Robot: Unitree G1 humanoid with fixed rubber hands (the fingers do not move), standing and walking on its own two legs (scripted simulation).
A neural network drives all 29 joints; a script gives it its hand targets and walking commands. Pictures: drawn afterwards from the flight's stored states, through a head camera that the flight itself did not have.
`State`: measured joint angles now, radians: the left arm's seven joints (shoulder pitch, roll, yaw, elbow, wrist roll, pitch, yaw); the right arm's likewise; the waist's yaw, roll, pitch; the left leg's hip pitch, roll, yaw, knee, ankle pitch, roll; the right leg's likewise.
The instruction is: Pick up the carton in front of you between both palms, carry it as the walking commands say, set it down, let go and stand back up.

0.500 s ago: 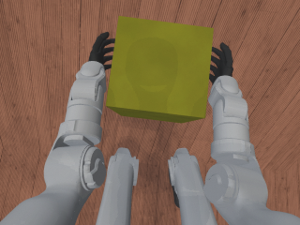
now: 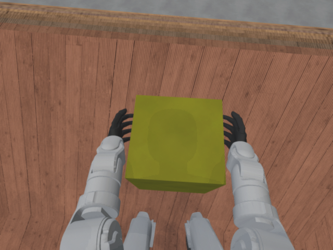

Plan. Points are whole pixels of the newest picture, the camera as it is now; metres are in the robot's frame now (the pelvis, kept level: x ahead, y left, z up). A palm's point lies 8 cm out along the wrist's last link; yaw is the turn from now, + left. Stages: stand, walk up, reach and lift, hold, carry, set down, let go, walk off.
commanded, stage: reach and lift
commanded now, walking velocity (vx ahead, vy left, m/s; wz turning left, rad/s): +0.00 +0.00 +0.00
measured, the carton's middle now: (174, 150) +0.40 -0.01 -0.11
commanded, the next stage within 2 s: hold in 1.62 s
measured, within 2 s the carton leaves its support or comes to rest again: neither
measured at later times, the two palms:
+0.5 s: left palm (96, 133) +0.35 +0.14 +0.11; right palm (268, 130) +0.35 -0.16 +0.12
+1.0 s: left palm (84, 131) +0.33 +0.14 +0.16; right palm (284, 126) +0.34 -0.15 +0.16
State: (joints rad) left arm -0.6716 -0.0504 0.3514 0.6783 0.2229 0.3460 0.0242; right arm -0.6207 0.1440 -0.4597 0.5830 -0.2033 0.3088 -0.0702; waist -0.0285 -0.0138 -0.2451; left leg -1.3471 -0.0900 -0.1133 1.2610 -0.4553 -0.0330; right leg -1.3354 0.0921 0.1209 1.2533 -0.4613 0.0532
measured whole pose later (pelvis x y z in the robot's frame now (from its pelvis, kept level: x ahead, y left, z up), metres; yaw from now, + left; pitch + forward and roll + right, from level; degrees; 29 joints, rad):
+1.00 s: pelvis +0.03 -0.01 +0.13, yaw +0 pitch -3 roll +0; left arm -0.33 -0.17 0.31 0.40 0.31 0.63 0.00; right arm -0.36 0.18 -0.34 0.41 -0.32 0.59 0.01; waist 0.00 -0.01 -0.01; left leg -0.18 -0.04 -0.14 0.45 -0.21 -0.02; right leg -0.18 0.04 0.14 0.46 -0.22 0.02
